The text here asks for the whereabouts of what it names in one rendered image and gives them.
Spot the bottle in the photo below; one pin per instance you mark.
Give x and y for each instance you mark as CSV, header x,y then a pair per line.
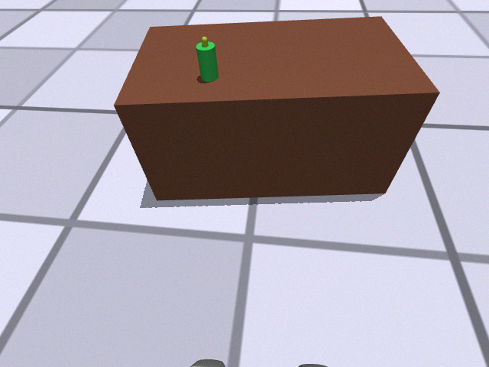
x,y
207,60

